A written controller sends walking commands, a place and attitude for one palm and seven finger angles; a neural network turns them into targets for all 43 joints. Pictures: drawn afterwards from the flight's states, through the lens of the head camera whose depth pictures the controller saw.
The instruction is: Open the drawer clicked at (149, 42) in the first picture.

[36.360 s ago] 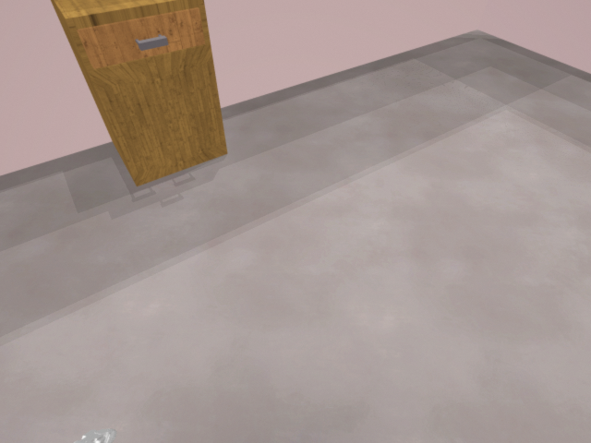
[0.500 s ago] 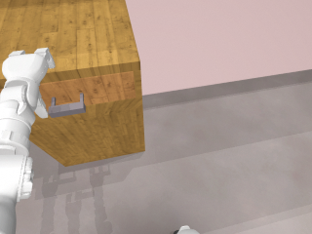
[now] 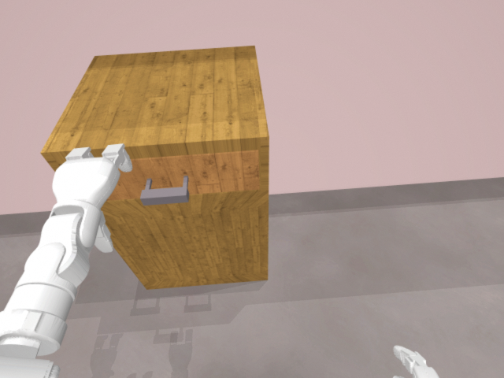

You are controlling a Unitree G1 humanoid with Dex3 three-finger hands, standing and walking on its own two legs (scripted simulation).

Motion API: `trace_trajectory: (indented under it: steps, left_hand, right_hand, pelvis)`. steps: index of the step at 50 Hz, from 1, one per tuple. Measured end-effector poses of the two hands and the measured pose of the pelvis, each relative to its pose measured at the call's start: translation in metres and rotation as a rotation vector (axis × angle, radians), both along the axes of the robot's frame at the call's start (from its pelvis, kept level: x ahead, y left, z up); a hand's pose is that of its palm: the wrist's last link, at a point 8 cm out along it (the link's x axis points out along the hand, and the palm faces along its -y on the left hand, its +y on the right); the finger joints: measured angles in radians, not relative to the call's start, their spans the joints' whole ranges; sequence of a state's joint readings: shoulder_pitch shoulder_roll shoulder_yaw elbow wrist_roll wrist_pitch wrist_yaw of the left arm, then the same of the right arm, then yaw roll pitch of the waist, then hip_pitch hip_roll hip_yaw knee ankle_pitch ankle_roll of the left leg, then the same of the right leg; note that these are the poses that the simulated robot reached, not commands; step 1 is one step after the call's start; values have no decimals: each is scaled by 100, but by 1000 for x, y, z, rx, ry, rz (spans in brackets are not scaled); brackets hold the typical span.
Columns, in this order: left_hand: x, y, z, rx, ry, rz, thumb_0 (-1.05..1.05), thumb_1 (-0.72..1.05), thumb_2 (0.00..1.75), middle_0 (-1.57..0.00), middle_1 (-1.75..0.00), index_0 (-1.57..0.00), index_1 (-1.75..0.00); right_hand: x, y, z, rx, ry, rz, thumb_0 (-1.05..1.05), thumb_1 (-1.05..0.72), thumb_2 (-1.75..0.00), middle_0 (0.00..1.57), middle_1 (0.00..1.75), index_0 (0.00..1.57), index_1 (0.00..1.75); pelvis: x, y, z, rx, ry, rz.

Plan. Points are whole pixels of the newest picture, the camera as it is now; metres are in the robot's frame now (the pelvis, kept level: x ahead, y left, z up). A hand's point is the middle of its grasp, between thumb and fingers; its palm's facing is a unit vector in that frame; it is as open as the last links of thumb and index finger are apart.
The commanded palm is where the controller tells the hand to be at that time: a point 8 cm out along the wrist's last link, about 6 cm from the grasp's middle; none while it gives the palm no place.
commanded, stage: draw the hand back to the body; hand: left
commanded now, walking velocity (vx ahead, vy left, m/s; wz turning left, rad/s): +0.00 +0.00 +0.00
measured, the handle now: (166, 188) +0.54 +0.25 -0.09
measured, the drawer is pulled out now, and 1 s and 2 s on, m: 0.00 0.00 0.00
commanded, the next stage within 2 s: step back with the hand held close in 1.08 s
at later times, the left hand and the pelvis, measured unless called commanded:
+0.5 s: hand (85, 240) +0.25 +0.22 +0.16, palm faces +0.39 -0.87 -0.31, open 12.0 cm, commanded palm +0.20 +0.26 +0.17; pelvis +0.00 -0.03 +0.02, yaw +0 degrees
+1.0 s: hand (43, 316) +0.16 +0.22 +0.17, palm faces +0.43 -0.82 -0.38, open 7.8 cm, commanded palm +0.11 +0.26 +0.19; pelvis -0.02 -0.03 +0.01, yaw +1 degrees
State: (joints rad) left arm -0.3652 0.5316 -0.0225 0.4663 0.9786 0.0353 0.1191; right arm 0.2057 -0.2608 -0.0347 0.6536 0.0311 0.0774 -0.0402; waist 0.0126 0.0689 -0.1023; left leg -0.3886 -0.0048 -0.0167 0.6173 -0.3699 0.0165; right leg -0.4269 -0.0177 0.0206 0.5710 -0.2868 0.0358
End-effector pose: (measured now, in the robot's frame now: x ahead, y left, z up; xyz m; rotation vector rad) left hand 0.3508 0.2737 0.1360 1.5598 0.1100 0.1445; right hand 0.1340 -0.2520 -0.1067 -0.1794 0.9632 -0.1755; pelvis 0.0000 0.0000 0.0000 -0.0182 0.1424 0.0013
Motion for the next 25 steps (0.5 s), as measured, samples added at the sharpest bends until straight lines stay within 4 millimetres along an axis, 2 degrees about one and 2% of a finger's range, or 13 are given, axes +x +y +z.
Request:
trace_trajectory:
  steps: [5, 9, 11, 13, 17, 25]
  left_hand:
    - [-34, -1, 4, -7, 1, 1, 0, -49, 30, -32, -120, -32, -120]
    - [-57, -8, 9, -734, -167, 31, 0, -47, 31, -32, -119, -32, -119]
    - [-67, -13, 13, -951, -259, 24, 0, -44, 32, -32, -117, -32, -117]
    - [-76, -16, 18, -1080, -332, 16, 0, -40, 34, -31, -115, -31, -115]
    - [-94, -15, 25, -1181, -422, 18, 0, -31, 38, -30, -108, -30, -108]
    - [-140, -13, 35, -1151, -475, 28, 0, -6, 49, -28, -92, -28, -92]
  right_hand:
    - [30, 6, 13, 2, -91, 62, 1, -91, -90, 20, 30, 20, 30]
    - [44, 18, 28, 8, -174, 104, 1, -91, -90, 20, 30, 20, 30]
    - [48, 23, 36, 5, -217, 127, 1, -91, -90, 20, 30, 20, 30]
    - [51, 28, 43, 7, -253, 144, 1, -91, -90, 20, 30, 20, 30]
    - [50, 29, 50, 15, -292, 153, 1, -91, -90, 20, 30, 20, 30]
    - [36, 12, 43, 5, -276, 145, 1, -91, -90, 20, 30, 20, 30]
  pelvis:
    - [-4, -5, 3, 6, -39, 9]
    - [-7, -10, 8, 6, -118, 15]
    - [-6, -13, 10, 6, -142, 14]
    - [-5, -16, 12, 5, -160, 14]
    - [-3, -22, 14, 5, -180, 10]
    - [-2, -27, 16, 4, -188, 5]
